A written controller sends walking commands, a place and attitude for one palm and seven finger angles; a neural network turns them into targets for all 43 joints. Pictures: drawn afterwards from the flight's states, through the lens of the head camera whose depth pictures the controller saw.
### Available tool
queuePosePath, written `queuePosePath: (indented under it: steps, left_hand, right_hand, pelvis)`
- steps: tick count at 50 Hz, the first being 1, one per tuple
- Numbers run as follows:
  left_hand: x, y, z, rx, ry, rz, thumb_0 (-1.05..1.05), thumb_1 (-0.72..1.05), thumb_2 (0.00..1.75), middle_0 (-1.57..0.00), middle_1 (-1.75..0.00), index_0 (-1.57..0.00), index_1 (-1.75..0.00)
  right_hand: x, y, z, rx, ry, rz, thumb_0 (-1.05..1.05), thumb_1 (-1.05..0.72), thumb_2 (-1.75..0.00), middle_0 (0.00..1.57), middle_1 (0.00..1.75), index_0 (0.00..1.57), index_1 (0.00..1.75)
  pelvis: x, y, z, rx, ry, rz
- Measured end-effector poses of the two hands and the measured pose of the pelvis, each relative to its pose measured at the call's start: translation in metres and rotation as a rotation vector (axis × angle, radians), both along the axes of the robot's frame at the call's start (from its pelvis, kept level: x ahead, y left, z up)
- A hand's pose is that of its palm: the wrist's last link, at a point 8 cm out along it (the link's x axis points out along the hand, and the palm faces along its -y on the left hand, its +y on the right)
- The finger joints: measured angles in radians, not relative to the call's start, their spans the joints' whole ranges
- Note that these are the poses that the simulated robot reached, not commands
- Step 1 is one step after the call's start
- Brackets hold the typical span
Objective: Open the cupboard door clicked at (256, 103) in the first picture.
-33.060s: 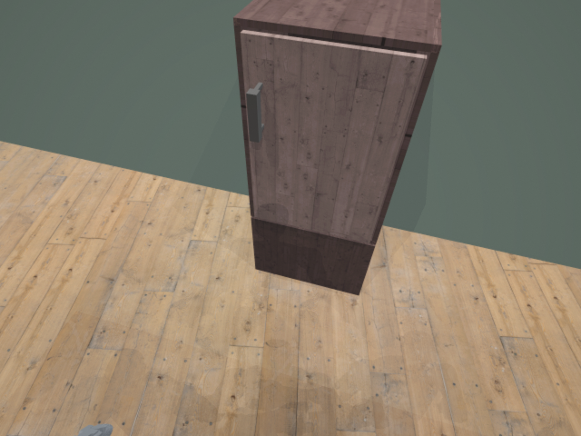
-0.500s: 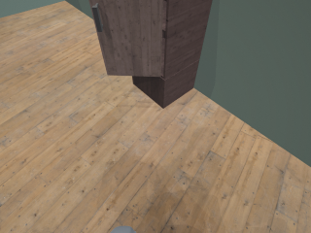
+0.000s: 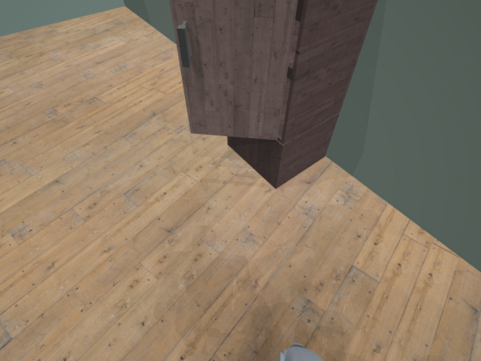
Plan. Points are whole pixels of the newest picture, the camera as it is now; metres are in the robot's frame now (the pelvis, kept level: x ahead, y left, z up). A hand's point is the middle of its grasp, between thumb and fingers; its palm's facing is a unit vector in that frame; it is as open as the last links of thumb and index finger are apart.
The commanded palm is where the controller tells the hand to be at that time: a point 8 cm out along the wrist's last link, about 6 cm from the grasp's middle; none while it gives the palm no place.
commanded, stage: take the last steps up to it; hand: left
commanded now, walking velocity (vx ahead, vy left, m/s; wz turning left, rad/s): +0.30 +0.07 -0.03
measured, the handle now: (185, 44) +1.03 +0.25 +0.01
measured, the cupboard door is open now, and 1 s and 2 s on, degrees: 46 46 46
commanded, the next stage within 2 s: come to a stop and stand still in 0.98 s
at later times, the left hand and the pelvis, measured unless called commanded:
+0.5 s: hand (151, 351) +0.16 +0.18 -0.17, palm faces +0.10 -0.98 -0.20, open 7.2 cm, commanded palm none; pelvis +0.18 +0.00 +0.01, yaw +1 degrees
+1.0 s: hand (161, 214) +0.46 +0.23 -0.16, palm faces -0.04 -0.98 -0.20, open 7.4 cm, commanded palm none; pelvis +0.36 +0.06 +0.00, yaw -2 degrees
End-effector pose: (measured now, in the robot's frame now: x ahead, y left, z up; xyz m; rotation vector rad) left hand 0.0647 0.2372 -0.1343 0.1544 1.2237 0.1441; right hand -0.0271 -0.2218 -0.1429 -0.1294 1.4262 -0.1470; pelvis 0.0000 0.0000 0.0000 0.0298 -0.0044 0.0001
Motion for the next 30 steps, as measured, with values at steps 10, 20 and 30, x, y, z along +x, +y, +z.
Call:
queuePosePath:
  steps: [10, 20, 30]
  left_hand:
    - [0.133, -0.039, 0.001, 0.007, -0.164, -0.073, 0.00, 0.91, 0.90, -0.19, -0.30, -0.20, -0.30]
    - [0.111, -0.018, 0.007, 0.026, 0.013, 0.055, -0.02, 0.96, 0.90, -0.20, -0.30, -0.20, -0.30]
    - [0.080, 0.014, -0.021, -0.058, 0.305, 0.153, 0.00, 0.92, 0.90, -0.20, -0.30, -0.20, -0.30]
  right_hand:
    - [0.013, -0.013, -0.019, 0.044, 0.185, -0.090, 0.01, -0.91, -0.90, 0.20, 0.30, 0.20, 0.30]
    - [0.185, -0.021, 0.003, 0.018, -0.054, 0.002, 0.01, -0.92, -0.90, 0.20, 0.30, 0.19, 0.30]
    - [0.369, 0.021, 0.011, -0.039, -0.302, 0.141, 0.01, -0.92, -0.90, 0.20, 0.30, 0.19, 0.30]
  pelvis:
    - [0.076, -0.024, -0.016, -0.011, -0.022, 0.004]
    - [0.145, -0.019, 0.007, -0.017, 0.010, 0.019]
    - [0.230, 0.035, -0.011, -0.045, -0.001, 0.009]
